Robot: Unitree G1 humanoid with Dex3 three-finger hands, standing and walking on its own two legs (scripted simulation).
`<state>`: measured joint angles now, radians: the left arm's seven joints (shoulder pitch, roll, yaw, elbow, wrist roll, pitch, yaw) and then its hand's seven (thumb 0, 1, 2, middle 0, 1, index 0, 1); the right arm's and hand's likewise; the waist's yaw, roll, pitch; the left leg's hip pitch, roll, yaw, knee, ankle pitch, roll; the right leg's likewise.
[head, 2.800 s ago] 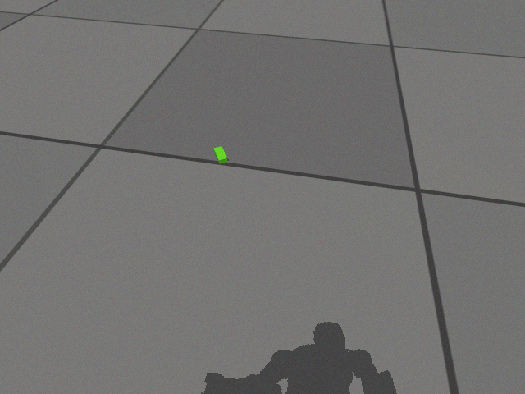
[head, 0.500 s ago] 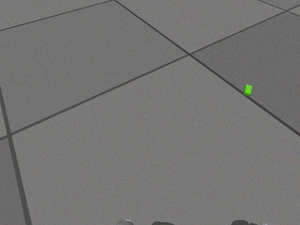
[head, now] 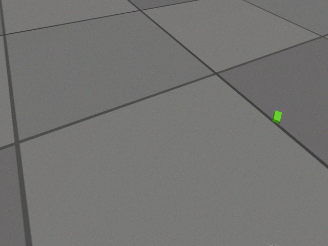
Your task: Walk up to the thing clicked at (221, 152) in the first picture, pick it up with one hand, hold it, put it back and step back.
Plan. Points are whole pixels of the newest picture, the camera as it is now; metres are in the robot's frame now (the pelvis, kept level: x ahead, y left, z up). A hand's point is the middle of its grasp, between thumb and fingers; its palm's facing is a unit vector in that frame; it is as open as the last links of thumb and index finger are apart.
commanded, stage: walk up
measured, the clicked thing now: (277, 116) +1.23 -0.95 -0.75
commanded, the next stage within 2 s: stand in 0.22 s
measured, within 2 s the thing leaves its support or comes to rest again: neither
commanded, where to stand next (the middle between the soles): +0.05 -0.02 m, yaw -2 degrees
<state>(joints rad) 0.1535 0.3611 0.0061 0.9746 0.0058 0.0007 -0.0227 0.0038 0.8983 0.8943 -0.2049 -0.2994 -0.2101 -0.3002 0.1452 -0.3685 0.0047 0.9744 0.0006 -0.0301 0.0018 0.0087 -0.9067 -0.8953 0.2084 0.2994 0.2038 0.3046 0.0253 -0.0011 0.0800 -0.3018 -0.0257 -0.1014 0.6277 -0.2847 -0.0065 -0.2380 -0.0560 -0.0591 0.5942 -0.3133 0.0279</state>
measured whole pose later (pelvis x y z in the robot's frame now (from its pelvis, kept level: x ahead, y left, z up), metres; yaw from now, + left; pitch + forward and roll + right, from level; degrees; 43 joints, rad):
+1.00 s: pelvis +0.01 -0.02 +0.02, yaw -1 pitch -2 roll +0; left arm 0.10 0.36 0.01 1.15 0.01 -0.01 -0.01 0.00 0.90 0.89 -0.20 -0.30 -0.21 -0.30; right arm 0.11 -0.36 0.01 1.15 -0.01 -0.01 0.01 0.01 -0.91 -0.90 0.21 0.30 0.20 0.30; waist 0.01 0.01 0.05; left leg -0.16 0.01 -0.09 0.35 -0.16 -0.03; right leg -0.12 -0.03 -0.05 0.35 -0.19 0.01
